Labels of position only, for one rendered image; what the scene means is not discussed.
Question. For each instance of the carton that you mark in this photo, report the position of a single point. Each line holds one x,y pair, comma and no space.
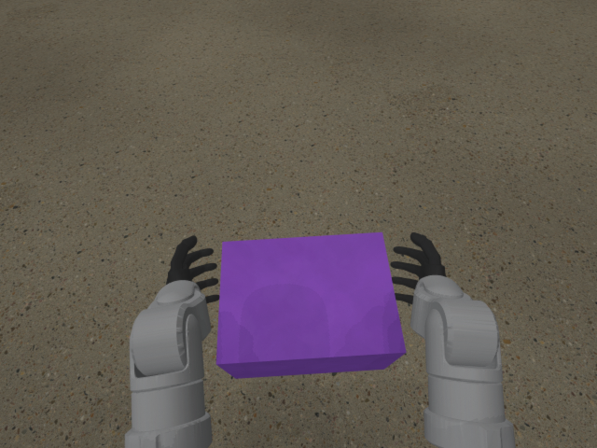
306,305

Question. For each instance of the right robot hand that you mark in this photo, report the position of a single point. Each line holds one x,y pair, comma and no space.
428,257

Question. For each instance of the left robot hand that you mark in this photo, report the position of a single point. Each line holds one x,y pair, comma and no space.
181,261

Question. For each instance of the left robot forearm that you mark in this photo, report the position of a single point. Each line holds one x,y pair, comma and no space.
166,371

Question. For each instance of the right robot forearm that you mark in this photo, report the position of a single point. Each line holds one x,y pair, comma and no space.
463,359

